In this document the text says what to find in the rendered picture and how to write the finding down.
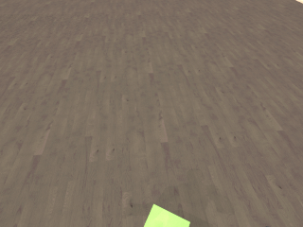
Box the carton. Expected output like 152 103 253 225
144 204 190 227

